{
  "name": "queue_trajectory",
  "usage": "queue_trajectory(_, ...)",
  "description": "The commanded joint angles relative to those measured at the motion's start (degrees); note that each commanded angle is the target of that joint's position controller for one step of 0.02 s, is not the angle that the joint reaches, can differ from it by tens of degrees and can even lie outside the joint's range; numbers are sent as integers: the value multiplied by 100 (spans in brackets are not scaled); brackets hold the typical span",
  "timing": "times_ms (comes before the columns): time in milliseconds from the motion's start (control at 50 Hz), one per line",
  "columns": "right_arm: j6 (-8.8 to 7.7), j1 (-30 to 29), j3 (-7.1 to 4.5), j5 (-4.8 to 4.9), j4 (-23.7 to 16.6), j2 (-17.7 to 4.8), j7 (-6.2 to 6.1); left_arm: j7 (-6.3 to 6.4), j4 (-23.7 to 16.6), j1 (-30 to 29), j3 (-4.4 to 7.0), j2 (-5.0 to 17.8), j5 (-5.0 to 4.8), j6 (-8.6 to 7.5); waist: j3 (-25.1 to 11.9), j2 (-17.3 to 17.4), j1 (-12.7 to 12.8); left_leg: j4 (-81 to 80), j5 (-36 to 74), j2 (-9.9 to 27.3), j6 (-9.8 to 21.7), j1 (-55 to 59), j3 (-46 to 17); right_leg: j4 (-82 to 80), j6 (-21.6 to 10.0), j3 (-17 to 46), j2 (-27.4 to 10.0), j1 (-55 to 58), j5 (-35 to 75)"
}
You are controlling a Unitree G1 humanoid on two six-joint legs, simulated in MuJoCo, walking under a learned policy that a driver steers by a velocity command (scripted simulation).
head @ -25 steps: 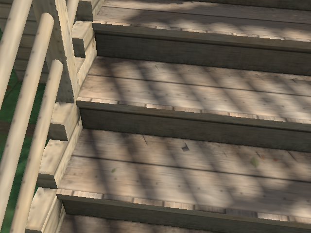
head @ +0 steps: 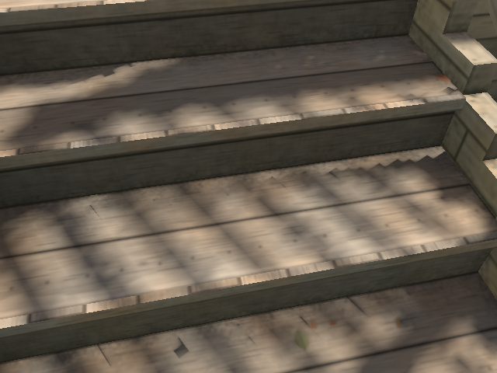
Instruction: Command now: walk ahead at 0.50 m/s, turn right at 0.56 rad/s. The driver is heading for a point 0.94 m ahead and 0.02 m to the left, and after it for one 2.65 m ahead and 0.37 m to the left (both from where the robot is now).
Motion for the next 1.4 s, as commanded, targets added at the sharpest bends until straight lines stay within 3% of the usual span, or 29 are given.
queue_trajectory(20,-111,-662,310,-19,-1171,576,191,-142,428,626,-114,-466,-62,-151,245,249,-235,2449,-243,28,432,-2899,-23,-3588,-41,3093,-1055,1482,161)
queue_trajectory(100,48,-670,553,14,-1294,725,-33,-259,502,628,-165,-430,88,-145,423,24,-540,1628,345,198,86,-3545,631,-3092,418,1626,-556,753,2261)
queue_trajectory(140,72,-1152,750,43,-1477,1160,-89,-220,820,1373,-211,-274,179,-171,382,-809,-254,3702,-53,43,6,-4918,950,-3354,234,2348,-862,1259,2223)
queue_trajectory(180,39,-1856,916,-147,-1923,1341,-12,-189,986,1442,-221,-274,90,-134,597,-637,-235,3164,185,267,-50,-5386,869,-3642,217,2631,-766,1065,901)
queue_trajectory(260,-148,-3726,1095,-273,-2650,1339,-117,263,1126,2172,-109,-15,-20,90,208,-631,518,592,188,144,-468,-4851,1638,-4730,-235,3212,-1089,1729,1973)
queue_trajectory(280,-166,-3982,1077,-208,-2725,1241,-140,406,1253,2394,-85,-49,-105,153,114,-749,561,-315,-133,217,-435,-4390,1632,-5052,-308,3074,-1226,2086,2368)
queue_trajectory(320,-130,-3213,822,-162,-2505,954,-165,449,1075,1730,-45,136,-15,73,-743,-1048,-59,-2054,-854,-334,-133,-1342,2138,-4759,-176,2067,-1149,2046,7534)
queue_trajectory(360,-53,-1726,272,-10,-2228,-138,-169,449,1094,1568,66,683,-48,-114,-1532,-2057,-896,-3609,-2123,-758,-22,-91,1585,-3600,-426,2089,-1458,3894,11709)
queue_trajectory(380,5,-895,152,4,-1900,-427,-123,463,969,991,141,733,-3,-177,-1629,-1837,-1233,-4338,-2122,-511,208,468,791,-2565,-443,2079,-1555,4061,11931)
queue_trajectory(400,60,620,18,-154,-1342,-892,-60,377,849,878,139,653,205,-370,-2460,-400,-1550,-4755,-948,273,627,2556,-775,-943,-657,2007,-1346,2933,10667)
queue_trajectory(420,186,1092,-37,-223,-819,-952,-115,110,905,1230,-15,-470,43,-464,-2542,2786,-1079,-7214,256,1427,1791,4101,-4004,1708,-100,2214,350,482,2451)
queue_trajectory(440,286,876,-11,-238,-693,-341,-274,-137,716,1078,5,-416,72,-615,-1947,2097,-948,-8034,-642,1742,1787,3555,-5441,4133,31,2942,686,-619,1135)
queue_trajectory(480,315,194,263,3,-148,869,-219,-222,95,-99,-134,-705,41,-439,295,17,-253,-7666,-1636,1429,1094,1383,-3192,5443,-88,2252,248,-1769,1033)
queue_trajectory(540,247,95,372,-98,555,1458,-12,-55,106,528,-323,-956,-166,-182,605,-228,492,-7711,-1389,765,485,529,-1154,5829,-121,2053,-38,-2072,1203)
queue_trajectory(620,302,346,371,19,811,917,60,-226,-402,-72,-589,-1073,-12,-243,595,-29,706,-8186,-1252,414,444,512,-167,4984,263,1040,-887,-3309,1834)
queue_trajectory(760,234,2169,274,-35,1072,296,-169,28,-913,-1989,-649,-977,-13,-345,356,849,-506,-8311,-403,998,765,2798,-1275,4950,941,541,-1476,-5028,2047)
queue_trajectory(840,630,3113,269,85,1086,715,-435,-224,-1825,-3734,-1048,-1615,-39,-528,709,709,-1001,-8720,99,1338,794,3831,-1702,4588,1159,559,-1608,-6219,1034)
queue_trajectory(880,695,2676,224,297,864,823,-588,-264,-2236,-4253,-1118,-1657,64,-602,874,771,-769,-9957,1132,1167,618,1720,-1043,2129,854,76,-1496,-2852,331)
queue_trajectory(900,673,2556,292,173,829,778,-462,-254,-2044,-3697,-822,-1161,-61,-551,496,869,-452,-9828,3599,745,677,1333,-416,1512,797,-1002,-740,-1078,476)
queue_trajectory(940,426,1680,62,-29,451,-311,-235,-60,-1348,-1155,-158,-58,-111,-488,-893,2439,938,-7655,8736,648,230,2133,-105,669,261,74,-551,1501,962)
queue_trajectory(960,279,800,-151,83,206,-831,-295,94,-731,500,137,765,-37,-429,-1970,2235,1792,-6197,7851,524,-66,1463,-214,-196,-76,1545,-1292,3434,1785)
queue_trajectory(980,-24,1145,-9,137,-206,250,-242,212,-498,1193,387,1596,310,-423,-3549,-1481,1331,-3744,2031,-517,-532,-236,-417,-2193,-1141,4851,-3368,5618,3839)
queue_trajectory(1000,-149,1520,-193,-3,166,-16,-58,414,-678,823,299,1262,361,-306,-4094,-2059,1247,-737,-712,-989,-700,-343,-1268,-3476,-1453,6826,-3602,5219,2943)
queue_trajectory(1020,-47,974,-303,155,-103,102,47,446,-483,118,198,838,157,-188,-3015,-1465,868,734,-920,-744,-694,-1201,-997,-3626,-1159,5810,-3574,4099,1486)
queue_trajectory(1060,402,-141,-136,89,-666,660,-153,442,110,-695,64,-182,54,-72,-817,-314,192,1228,-399,-101,-427,-2125,-69,-3061,-314,3224,-3153,2104,295)
queue_trajectory(1140,686,-345,102,174,-768,1014,-128,256,800,-724,-80,-969,216,-146,356,-163,-395,772,688,-94,-10,-2172,-2,-3051,519,592,-2296,1000,1372)
queue_trajectory(1220,812,-755,109,132,-1202,581,-413,415,412,-787,38,-25,480,201,414,-510,-379,513,1003,-333,-519,-2426,327,-3673,101,-312,-2502,979,2705)
queue_trajectory(1300,949,-982,3,7,-1492,134,-620,525,167,-199,116,407,241,213,533,-479,-160,2025,112,-251,-888,-3511,313,-3849,-32,101,-2881,2197,1894)
queue_trajectory(1400,1012,-1860,-56,119,-2108,31,-479,847,-148,593,332,734,87,178,664,-448,201,1825,-562,118,-1119,-4426,150,-4016,42,123,-3273,3668,1509)
Velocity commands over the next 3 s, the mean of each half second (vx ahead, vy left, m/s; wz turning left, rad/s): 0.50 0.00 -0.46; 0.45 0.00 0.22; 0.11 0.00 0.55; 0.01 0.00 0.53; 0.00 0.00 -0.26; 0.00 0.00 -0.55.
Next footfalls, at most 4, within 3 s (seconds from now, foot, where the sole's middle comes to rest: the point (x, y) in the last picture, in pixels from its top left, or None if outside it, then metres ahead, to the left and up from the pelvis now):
0.38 left None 0.41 0.06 -0.53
0.94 right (369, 218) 0.75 -0.27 -0.37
1.52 left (225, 147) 0.78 0.06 -0.17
1.66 left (223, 223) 0.74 0.07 -0.37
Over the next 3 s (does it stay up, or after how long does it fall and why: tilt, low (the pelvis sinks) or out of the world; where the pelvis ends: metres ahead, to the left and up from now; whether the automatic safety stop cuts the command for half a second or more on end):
stays up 0.95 0.07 0.56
